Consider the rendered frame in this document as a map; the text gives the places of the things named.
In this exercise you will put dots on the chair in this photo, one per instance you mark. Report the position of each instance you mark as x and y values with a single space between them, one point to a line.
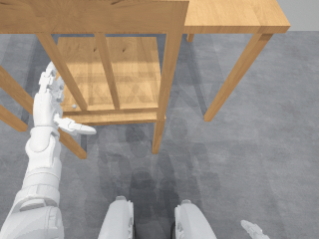
111 80

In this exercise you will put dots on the robot left forearm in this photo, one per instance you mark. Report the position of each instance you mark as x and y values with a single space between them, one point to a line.
42 178

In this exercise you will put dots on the right robot hand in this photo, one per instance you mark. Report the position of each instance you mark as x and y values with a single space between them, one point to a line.
253 229

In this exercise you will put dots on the right robot thigh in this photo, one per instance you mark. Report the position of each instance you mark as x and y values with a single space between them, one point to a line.
190 220

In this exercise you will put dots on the right robot shin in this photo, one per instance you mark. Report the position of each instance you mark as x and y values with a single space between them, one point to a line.
180 235

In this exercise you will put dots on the left robot upper arm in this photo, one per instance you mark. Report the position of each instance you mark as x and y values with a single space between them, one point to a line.
39 223

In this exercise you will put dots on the table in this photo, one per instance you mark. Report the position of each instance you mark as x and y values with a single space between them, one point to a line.
262 18

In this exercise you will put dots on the left robot hand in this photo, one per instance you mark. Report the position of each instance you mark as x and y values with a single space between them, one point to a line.
47 103

